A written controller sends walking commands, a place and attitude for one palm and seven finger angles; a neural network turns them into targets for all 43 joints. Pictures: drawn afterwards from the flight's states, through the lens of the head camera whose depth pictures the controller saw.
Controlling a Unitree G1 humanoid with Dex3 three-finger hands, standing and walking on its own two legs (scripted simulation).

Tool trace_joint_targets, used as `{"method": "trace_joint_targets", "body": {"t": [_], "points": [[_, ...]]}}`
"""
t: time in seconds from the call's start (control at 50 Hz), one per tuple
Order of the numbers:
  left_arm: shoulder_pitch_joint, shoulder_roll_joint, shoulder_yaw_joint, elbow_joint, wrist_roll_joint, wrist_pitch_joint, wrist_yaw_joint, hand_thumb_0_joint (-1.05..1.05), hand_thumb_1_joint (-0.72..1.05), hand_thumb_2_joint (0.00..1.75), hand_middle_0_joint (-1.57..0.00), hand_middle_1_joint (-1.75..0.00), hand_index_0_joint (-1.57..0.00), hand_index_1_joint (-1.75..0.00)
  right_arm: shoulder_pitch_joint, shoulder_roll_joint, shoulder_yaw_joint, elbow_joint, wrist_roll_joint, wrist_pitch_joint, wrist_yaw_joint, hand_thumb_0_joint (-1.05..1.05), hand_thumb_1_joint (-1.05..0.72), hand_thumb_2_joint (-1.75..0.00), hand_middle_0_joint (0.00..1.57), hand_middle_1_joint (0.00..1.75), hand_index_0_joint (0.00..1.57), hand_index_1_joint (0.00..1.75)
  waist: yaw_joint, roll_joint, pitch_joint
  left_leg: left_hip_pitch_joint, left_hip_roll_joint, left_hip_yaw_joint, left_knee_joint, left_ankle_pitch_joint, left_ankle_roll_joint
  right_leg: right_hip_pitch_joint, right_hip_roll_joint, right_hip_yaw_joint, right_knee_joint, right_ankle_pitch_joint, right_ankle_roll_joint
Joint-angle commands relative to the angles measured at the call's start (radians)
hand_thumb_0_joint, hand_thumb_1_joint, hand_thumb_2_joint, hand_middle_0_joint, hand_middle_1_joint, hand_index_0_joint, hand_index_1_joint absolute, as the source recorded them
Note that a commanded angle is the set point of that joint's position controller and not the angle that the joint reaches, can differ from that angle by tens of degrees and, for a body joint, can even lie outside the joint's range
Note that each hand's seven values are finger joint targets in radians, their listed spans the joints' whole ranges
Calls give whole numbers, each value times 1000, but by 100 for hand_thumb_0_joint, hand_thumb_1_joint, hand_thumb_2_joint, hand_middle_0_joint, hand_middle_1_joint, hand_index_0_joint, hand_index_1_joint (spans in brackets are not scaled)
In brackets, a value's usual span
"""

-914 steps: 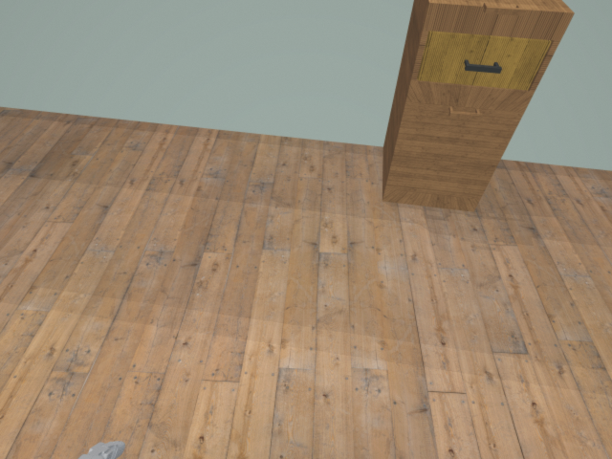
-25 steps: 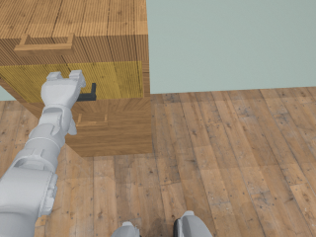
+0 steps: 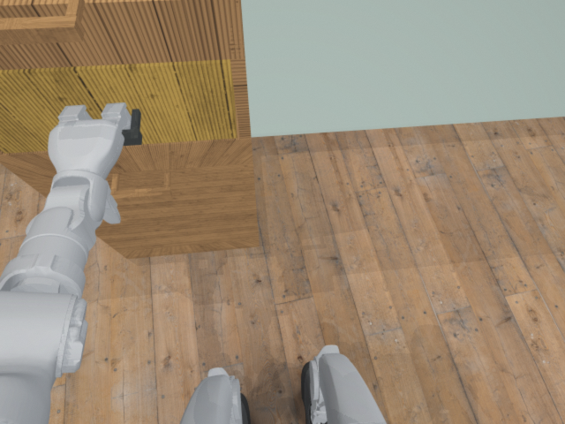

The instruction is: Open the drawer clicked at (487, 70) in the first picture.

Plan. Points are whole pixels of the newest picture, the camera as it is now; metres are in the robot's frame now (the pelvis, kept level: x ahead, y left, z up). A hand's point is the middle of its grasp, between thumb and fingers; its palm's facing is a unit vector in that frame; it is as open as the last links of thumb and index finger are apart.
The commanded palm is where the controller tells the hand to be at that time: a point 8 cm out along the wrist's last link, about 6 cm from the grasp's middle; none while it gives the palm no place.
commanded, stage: lower the fingers behind the handle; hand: left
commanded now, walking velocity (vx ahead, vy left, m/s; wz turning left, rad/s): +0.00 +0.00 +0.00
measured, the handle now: (100, 128) +0.54 +0.23 +0.02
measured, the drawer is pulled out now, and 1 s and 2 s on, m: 0.00 0.00 0.03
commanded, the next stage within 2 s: close the thumb around the handle in 0.32 s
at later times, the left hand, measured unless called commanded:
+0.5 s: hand (105, 165) +0.50 +0.23 -0.01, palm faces -0.06 -0.02 -1.00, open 13.6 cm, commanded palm +0.49 +0.24 +0.04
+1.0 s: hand (104, 163) +0.50 +0.23 -0.01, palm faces -0.05 -0.03 -1.00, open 6.1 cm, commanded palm +0.48 +0.24 +0.04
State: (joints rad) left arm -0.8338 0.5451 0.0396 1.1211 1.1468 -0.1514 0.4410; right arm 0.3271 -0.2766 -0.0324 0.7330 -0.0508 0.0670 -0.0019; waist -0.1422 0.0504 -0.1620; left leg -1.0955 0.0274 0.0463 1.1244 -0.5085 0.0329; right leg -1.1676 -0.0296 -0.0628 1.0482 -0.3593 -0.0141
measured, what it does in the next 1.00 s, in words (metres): stands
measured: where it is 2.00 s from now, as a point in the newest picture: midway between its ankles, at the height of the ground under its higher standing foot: outside the picture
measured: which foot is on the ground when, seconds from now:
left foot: down 0.00-1.00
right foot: down 0.00-1.00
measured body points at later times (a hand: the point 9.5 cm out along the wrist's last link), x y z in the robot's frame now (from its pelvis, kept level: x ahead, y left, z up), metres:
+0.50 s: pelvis +0.01 +0.00 +0.01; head +0.15 +0.00 +0.43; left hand +0.49 +0.23 +0.04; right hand +0.02 -0.28 -0.12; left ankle +0.00 +0.10 -0.65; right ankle +0.06 -0.12 -0.65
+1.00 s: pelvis +0.01 +0.00 +0.01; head +0.15 +0.00 +0.43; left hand +0.50 +0.23 +0.05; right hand +0.03 -0.27 -0.12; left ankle +0.00 +0.10 -0.65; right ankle +0.06 -0.12 -0.65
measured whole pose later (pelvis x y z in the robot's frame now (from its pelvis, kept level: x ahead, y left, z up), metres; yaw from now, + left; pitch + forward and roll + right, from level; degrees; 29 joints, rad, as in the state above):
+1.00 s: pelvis +0.01 +0.00 +0.01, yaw +0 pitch +27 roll -1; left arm -0.80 0.53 0.03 1.11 1.13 -0.15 0.44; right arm 0.30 -0.28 -0.02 0.72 -0.04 0.09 0.00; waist -0.13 0.05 -0.16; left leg -1.04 0.03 0.05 1.09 -0.51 0.04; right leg -1.12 -0.03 -0.05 1.02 -0.36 -0.01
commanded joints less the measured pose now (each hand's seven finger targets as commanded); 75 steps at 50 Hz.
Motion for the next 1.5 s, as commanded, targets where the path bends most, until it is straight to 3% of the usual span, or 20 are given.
{"method": "trace_joint_targets", "body": {"t": [0.0,0.14,0.26,0.34,0.4,0.62,0.7,0.76,0.9,0.98,1.0,1.02,1.08,1.16,1.2,1.24,1.3,1.42,1.46,1.48], "points": [[-427,301,76,-176,-29,38,54,0,-50,30,-30,-120,-30,-120,151,-175,-56,-42,-6,-13,-5,0,-90,-90,20,30,20,30,-13,41,-524,255,-42,-73,-140,296,12,364,58,34,-115,161,-17],[-422,312,63,-142,-41,73,32,0,-50,30,-30,-120,-30,-120,148,-175,-47,-38,4,-3,-8,0,-90,-90,20,30,20,30,-16,26,-471,229,-47,-61,-164,252,18,394,55,37,-143,139,-11],[-426,277,40,-141,-36,59,21,0,-50,30,-30,-120,-30,-120,150,-170,-47,-44,3,-8,-15,0,-90,-90,20,30,20,30,-25,31,-458,256,-45,-66,-165,265,17,366,55,32,-144,140,-13],[-392,294,63,-161,-36,40,22,0,-50,30,-30,-120,-30,-120,148,-172,-48,-49,0,-7,-14,0,-90,-90,20,30,20,30,-6,45,-489,282,-45,-65,-161,302,13,380,55,33,-135,171,-15],[-402,283,59,-166,-38,32,26,0,-50,30,-30,-120,-30,-120,145,-166,-48,-48,-1,-8,-13,0,-90,-90,20,30,20,30,-10,35,-472,262,-45,-64,-155,298,14,384,56,34,-133,173,-16],[-383,282,65,-170,-38,52,47,0,12,56,-34,-127,-34,-127,146,-171,-54,-44,-2,4,-6,0,-90,-90,20,30,20,30,-2,54,-499,294,-44,-65,-158,344,7,392,57,29,-127,208,-16],[-369,316,93,-180,-45,54,44,0,34,66,-36,-129,-36,-129,137,-173,-51,-46,-3,10,-7,0,-90,-90,20,30,20,30,8,28,-507,281,-46,-58,-162,343,12,432,57,37,-132,224,-14],[-352,290,67,-160,-43,56,36,0,51,73,-37,-131,-37,-131,132,-169,-49,-47,1,12,-10,0,-90,-90,20,30,20,30,1,19,-462,261,-46,-52,-166,325,13,425,56,37,-140,218,-12],[-337,308,83,-160,-44,41,30,0,90,90,-40,-135,-40,-135,128,-171,-48,-53,0,13,-11,0,-90,-90,20,30,20,30,10,14,-467,249,-48,-52,-162,318,14,427,56,40,-133,211,-14],[-337,289,71,-159,-41,39,36,0,90,90,-40,-135,-40,-135,133,-171,-51,-53,1,11,-9,0,-90,-90,20,30,20,30,7,18,-466,253,-45,-52,-160,314,13,411,56,38,-131,201,-13],[-331,320,99,-170,-42,37,38,0,90,90,-40,-135,-40,-135,131,-176,-49,-52,-1,13,-8,0,-90,-90,20,30,20,30,21,23,-486,264,-46,-57,-160,334,10,418,56,37,-123,213,-16],[-332,288,71,-159,-40,41,40,0,90,90,-40,-135,-40,-135,134,-171,-52,-54,1,13,-8,0,-90,-90,20,30,20,30,9,29,-488,266,-46,-55,-157,335,11,410,57,37,-124,217,-14],[-349,296,68,-136,-39,52,42,0,90,90,-40,-135,-40,-135,130,-175,-48,-52,3,12,-8,0,-90,-90,20,30,20,30,2,14,-439,231,-47,-52,-162,289,13,399,57,37,-133,178,-13],[-391,299,61,-139,-34,64,46,0,90,90,-40,-135,-40,-135,136,-177,-49,-49,3,11,-11,0,-90,-90,20,30,20,30,-8,38,-457,255,-45,-57,-161,301,11,377,56,33,-130,177,-13],[-388,323,78,-121,-38,71,45,0,90,90,-40,-135,-40,-135,135,-182,-46,-46,3,14,-11,0,-90,-90,20,30,20,30,-9,6,-463,243,-47,-61,-156,300,13,386,57,33,-127,176,-13],[-353,318,77,-134,-39,74,40,0,90,90,-40,-135,-40,-135,134,-180,-44,-55,4,15,-11,0,-90,-90,20,30,20,30,13,38,-479,257,-49,-59,-168,307,9,405,55,33,-127,184,-14],[-299,298,79,-138,-55,71,26,0,90,90,-40,-135,-40,-135,124,-176,-46,-61,7,19,-9,0,-90,-90,20,30,20,30,24,15,-487,269,-48,-56,-174,317,9,429,56,33,-131,198,-14],[-130,267,94,-212,-63,38,9,0,90,90,-40,-135,-40,-135,106,-166,-50,-85,10,26,-7,0,-90,-90,20,30,20,30,80,17,-503,311,-41,-48,-196,372,4,485,59,33,-131,256,-19],[-72,205,69,-243,-68,26,11,0,90,90,-40,-135,-40,-135,97,-158,-57,-93,12,25,-2,0,-90,-90,20,30,20,30,88,28,-489,337,-37,-44,-202,394,1,479,60,29,-138,265,-21],[-52,193,67,-248,-65,20,15,0,90,90,-40,-135,-40,-135,97,-157,-61,-91,12,25,-2,0,-90,-90,20,30,20,30,83,-7,-469,333,-34,-43,-203,395,3,482,61,29,-143,271,-20]]}}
